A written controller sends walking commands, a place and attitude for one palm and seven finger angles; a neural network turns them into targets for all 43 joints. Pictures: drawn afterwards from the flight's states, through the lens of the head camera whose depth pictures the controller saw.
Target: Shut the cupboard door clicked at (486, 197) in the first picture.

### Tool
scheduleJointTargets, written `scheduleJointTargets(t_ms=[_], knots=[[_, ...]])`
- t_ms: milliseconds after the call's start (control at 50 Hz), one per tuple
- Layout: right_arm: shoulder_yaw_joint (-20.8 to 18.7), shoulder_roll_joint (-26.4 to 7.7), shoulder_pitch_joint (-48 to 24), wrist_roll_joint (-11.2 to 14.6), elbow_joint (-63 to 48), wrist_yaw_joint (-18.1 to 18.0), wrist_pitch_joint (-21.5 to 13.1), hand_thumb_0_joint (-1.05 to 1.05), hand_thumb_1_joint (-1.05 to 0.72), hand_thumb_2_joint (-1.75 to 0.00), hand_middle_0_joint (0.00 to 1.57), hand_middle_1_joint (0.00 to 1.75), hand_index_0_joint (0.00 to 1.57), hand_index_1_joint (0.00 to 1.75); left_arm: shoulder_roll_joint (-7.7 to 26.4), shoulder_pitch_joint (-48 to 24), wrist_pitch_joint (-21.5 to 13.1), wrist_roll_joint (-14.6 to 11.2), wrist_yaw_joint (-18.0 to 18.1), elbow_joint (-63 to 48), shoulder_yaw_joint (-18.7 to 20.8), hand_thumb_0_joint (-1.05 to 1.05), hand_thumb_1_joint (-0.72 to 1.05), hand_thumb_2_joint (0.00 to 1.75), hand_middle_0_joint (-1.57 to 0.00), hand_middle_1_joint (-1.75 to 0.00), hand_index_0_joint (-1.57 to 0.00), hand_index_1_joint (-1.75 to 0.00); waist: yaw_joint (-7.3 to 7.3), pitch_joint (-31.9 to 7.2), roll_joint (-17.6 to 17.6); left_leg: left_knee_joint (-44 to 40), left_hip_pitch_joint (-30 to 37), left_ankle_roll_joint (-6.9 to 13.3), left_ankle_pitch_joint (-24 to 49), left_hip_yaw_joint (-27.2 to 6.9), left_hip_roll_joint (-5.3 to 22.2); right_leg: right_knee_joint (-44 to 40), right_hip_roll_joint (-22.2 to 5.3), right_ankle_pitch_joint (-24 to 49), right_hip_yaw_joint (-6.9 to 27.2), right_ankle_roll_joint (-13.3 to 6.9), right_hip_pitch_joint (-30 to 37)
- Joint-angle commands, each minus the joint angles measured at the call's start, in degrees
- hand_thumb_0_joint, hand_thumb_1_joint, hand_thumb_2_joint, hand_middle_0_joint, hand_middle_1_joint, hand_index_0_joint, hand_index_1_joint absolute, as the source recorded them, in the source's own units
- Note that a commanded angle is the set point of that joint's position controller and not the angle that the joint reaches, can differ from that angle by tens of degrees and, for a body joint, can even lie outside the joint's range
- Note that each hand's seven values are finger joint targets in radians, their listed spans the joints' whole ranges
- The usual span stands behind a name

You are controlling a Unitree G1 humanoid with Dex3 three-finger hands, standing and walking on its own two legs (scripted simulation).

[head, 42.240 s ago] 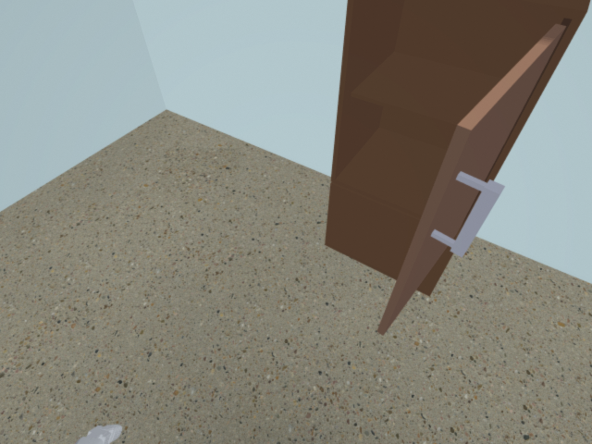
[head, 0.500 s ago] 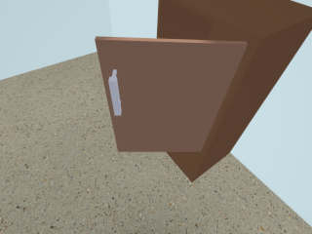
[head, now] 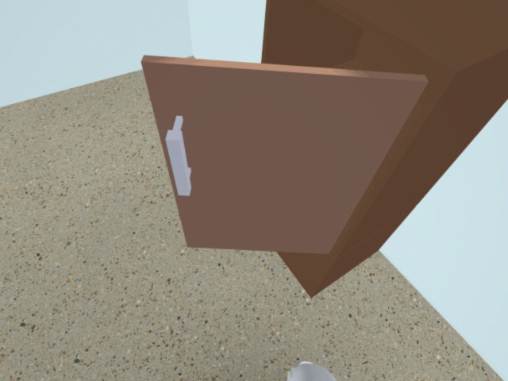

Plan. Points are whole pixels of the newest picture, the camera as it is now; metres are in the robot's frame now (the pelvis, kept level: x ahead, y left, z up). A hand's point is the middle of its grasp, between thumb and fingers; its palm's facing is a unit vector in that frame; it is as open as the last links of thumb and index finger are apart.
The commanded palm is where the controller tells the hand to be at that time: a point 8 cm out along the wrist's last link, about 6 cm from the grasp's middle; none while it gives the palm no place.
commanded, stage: come to a stop and stand still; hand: left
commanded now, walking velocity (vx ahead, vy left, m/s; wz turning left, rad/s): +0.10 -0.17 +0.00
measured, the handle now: (181, 157) +0.47 +0.16 +0.05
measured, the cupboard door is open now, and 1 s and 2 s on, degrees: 55 55 55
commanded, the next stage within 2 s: look again from close up in 1.04 s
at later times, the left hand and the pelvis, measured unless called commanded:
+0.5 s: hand out of the picture +0.14 +0.13 -0.19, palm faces +0.05 -0.98 -0.19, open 7.3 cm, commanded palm none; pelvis +0.04 -0.05 -0.02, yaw +1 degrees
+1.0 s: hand out of the picture +0.03 +0.13 -0.17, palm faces +0.03 -0.97 -0.25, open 7.4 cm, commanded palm none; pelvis +0.02 -0.06 -0.01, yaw +1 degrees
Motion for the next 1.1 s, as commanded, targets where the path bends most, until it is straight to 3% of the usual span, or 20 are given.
scheduleJointTargets(t_ms=[0,60,120,140,160,180,220,260,360,380,420,440,460,480,500,540,560,620,780,1080], knots=[[-2.8,-11.4,5.1,-0.1,-0.5,-0.7,-0.4,0.00,-0.90,-0.90,0.20,0.30,0.20,0.30,0.6,-2.8,-1.0,-0.3,-0.6,-4.5,-0.1,0.00,0.90,0.90,-0.20,-0.30,-0.20,-0.30,-1.61,-1.2,9.8,-10.0,4.9,6.7,17.3,-8.7,14.7,-10.2,-0.9,2.1,-1.7,0.5,0.1],[-3.8,-12.8,3.6,-0.3,-0.7,-0.5,0.4,0.00,-0.90,-0.90,0.20,0.30,0.20,0.30,1.2,-3.8,-1.0,-0.2,-0.9,-5.4,0.3,0.00,0.90,0.90,-0.20,-0.30,-0.20,-0.30,-1.69,-0.8,10.2,-8.3,1.2,5.8,11.4,-9.1,15.4,-18.1,0.2,2.0,-3.2,0.1,6.7],[-3.5,-11.2,2.5,0.1,-0.9,-0.2,1.2,0.00,-0.90,-0.90,0.20,0.30,0.20,0.30,4.0,5.1,-2.1,-0.2,-0.2,-2.9,1.2,0.00,0.90,0.90,-0.20,-0.30,-0.20,-0.30,2.53,-5.6,4.0,5.4,-4.7,1.3,5.0,-4.8,9.1,-32.0,0.8,10.2,-2.4,-0.7,25.3],[-2.2,-6.2,3.7,0.6,-1.4,0.3,1.3,0.00,-0.90,-0.90,0.20,0.30,0.20,0.30,9.1,8.9,-3.1,0.2,1.0,-1.5,2.1,0.00,0.90,0.90,-0.20,-0.30,-0.20,-0.30,3.72,-8.3,-10.2,16.9,-16.1,-2.0,-8.6,0.9,2.6,-34.1,-10.9,21.9,10.0,-4.7,35.5],[-1.6,-5.3,1.6,1.1,-3.1,0.0,2.2,0.00,-0.90,-0.90,0.20,0.30,0.20,0.30,10.6,9.8,-3.2,-0.6,1.5,-1.5,1.8,0.00,0.90,0.90,-0.20,-0.30,-0.20,-0.30,4.06,-8.5,-12.2,24.2,-15.6,-2.9,-23.8,-1.8,1.4,-36.4,-18.8,30.4,15.8,-10.3,30.4],[-1.6,-4.7,1.4,1.0,-2.2,-0.1,2.7,0.00,-0.90,-0.90,0.20,0.30,0.20,0.30,8.5,6.3,-3.3,-0.5,2.0,-1.7,0.9,0.00,0.90,0.90,-0.20,-0.30,-0.20,-0.30,2.52,-6.1,-6.0,27.1,-12.4,-2.8,-21.4,-4.5,2.4,-36.2,-17.2,30.2,13.2,-11.8,23.2],[-1.9,-6.0,2.9,1.4,-0.8,-0.1,3.5,0.00,-0.90,-0.90,0.20,0.30,0.20,0.30,7.3,-0.2,-3.4,-0.2,2.8,-2.9,0.9,0.00,0.90,0.90,-0.20,-0.30,-0.20,-0.30,0.49,-5.9,-13.8,28.2,-10.6,-3.4,-18.8,-5.4,3.0,-33.7,-14.8,38.2,10.5,-11.9,20.7],[-1.8,-5.1,2.0,1.7,-0.6,0.1,3.7,0.00,-0.90,-0.90,0.20,0.30,0.20,0.30,7.5,-2.7,-2.5,0.2,3.3,-4.4,1.1,0.00,0.90,0.90,-0.20,-0.30,-0.20,-0.30,0.15,-4.6,-7.9,23.3,-8.6,-3.9,-16.0,-4.0,1.5,-31.1,-13.9,41.6,8.1,-12.2,18.5],[-2.4,-5.8,2.1,1.2,-2.1,0.5,4.0,0.00,-0.90,-0.90,0.20,0.30,0.20,0.30,9.1,-3.9,-1.0,-0.3,3.4,-6.0,2.2,0.00,0.90,0.90,-0.20,-0.30,-0.20,-0.30,-0.25,-4.9,-6.1,7.1,0.6,-4.1,-2.4,-0.9,-0.5,-28.0,-13.1,30.8,7.9,-9.5,14.0],[-2.5,-6.8,2.6,1.1,-2.4,0.6,3.8,0.00,-0.90,-0.90,0.20,0.30,0.20,0.30,8.1,-4.4,-0.6,-0.5,3.2,-6.6,2.0,0.00,0.90,0.90,-0.20,-0.30,-0.20,-0.30,-0.57,-4.8,-3.6,2.5,4.0,-3.1,2.2,-2.1,0.6,-26.1,-10.9,24.4,6.5,-7.2,11.1],[-2.9,-11.8,-1.8,0.3,-5.4,0.8,3.3,0.00,-0.90,-0.90,0.20,0.30,0.20,0.30,3.9,-4.5,0.4,-0.7,2.9,-8.0,1.1,0.00,0.90,0.90,-0.20,-0.30,-0.20,-0.30,0.57,-3.3,14.2,-6.1,-1.0,4.4,17.6,-16.0,13.3,-16.8,-0.2,0.3,-2.4,-0.4,9.5],[-2.9,-12.0,-4.3,0.3,-6.3,0.7,3.0,0.00,-0.90,-0.90,0.20,0.30,0.20,0.30,3.6,-5.0,0.9,-0.3,3.2,-8.0,0.8,0.00,0.90,0.90,-0.20,-0.30,-0.20,-0.30,0.28,-2.5,18.0,-9.8,-5.4,8.7,21.3,-19.1,15.9,-7.5,1.8,-11.8,-1.3,0.4,11.7],[-2.6,-11.5,-6.6,0.3,-7.0,0.4,2.8,0.00,-0.90,-0.90,0.20,0.30,0.20,0.30,4.0,-4.4,1.1,-0.4,3.2,-7.4,0.9,0.00,0.90,0.90,-0.20,-0.30,-0.20,-0.30,1.05,-2.7,14.7,-9.4,-5.9,10.4,21.9,-18.0,15.3,-2.0,1.5,-13.2,1.5,0.0,11.3],[-3.2,-16.4,-12.0,1.6,-9.9,0.6,1.5,0.00,-0.90,-0.90,0.20,0.30,0.20,0.30,5.8,5.4,-0.8,-1.8,4.8,-2.7,-0.4,0.00,0.90,0.90,-0.20,-0.30,-0.20,-0.30,4.13,-14.9,16.1,6.2,1.9,7.7,38.3,-13.2,15.1,-5.1,-1.5,-9.3,5.7,-3.2,13.1],[-2.7,-12.3,-11.0,0.9,-12.2,1.2,1.7,0.00,-0.90,-0.90,0.20,0.30,0.20,0.30,6.2,3.1,-1.9,-1.0,4.5,-5.9,-0.4,0.00,0.90,0.90,-0.20,-0.30,-0.20,-0.30,4.37,-15.9,9.9,8.7,2.6,5.4,29.9,-9.6,10.1,-17.4,0.7,-1.3,2.2,-2.4,15.4],[-1.3,-9.0,-4.4,0.8,-12.7,0.9,1.3,0.00,-0.90,-0.90,0.20,0.30,0.20,0.30,7.3,0.4,-4.0,-0.4,4.2,-6.2,-0.4,0.00,0.90,0.90,-0.20,-0.30,-0.20,-0.30,0.38,-13.6,5.0,12.5,2.3,0.5,24.6,-6.6,4.7,-22.1,-4.4,27.6,9.4,-5.2,16.2],[-1.3,-8.9,-2.6,1.0,-12.7,0.6,1.0,0.00,-0.90,-0.90,0.20,0.30,0.20,0.30,8.0,-0.8,-4.1,-0.4,3.8,-6.4,-0.8,0.00,0.90,0.90,-0.20,-0.30,-0.20,-0.30,-1.50,-9.4,6.5,9.2,4.3,-0.6,21.4,-5.6,2.7,-21.1,-5.3,34.2,7.5,-5.2,12.8],[-1.5,-11.4,-3.5,1.2,-12.5,0.7,1.5,0.00,-0.90,-0.90,0.20,0.30,0.20,0.30,6.4,-0.1,-2.3,-0.6,3.6,-6.5,-1.3,0.00,0.90,0.90,-0.20,-0.30,-0.20,-0.30,0.19,-5.6,2.0,3.5,1.5,2.2,21.2,-9.9,7.0,-21.9,1.0,9.6,3.1,-2.3,13.6],[-1.0,-10.7,-4.2,0.8,-11.5,1.6,2.3,0.00,-0.90,-0.90,0.20,0.30,0.20,0.30,7.2,2.3,-1.6,-0.2,2.8,-6.3,-1.8,0.00,0.90,0.90,-0.20,-0.30,-0.20,-0.30,0.14,2.3,1.2,-5.7,-4.1,1.0,-14.1,-9.7,3.6,-31.8,0.0,-9.8,6.8,-3.1,8.3],[0.8,-8.9,1.3,1.2,-3.2,1.2,0.7,0.00,-0.90,-0.90,0.20,0.30,0.20,0.30,5.1,5.4,-3.0,-0.9,2.6,-0.5,-2.5,0.00,0.90,0.90,-0.20,-0.30,-0.20,-0.30,0.65,-0.4,1.9,-6.7,-0.5,0.2,-2.1,-8.2,3.8,-34.1,-1.6,-0.3,6.1,-3.2,13.3]])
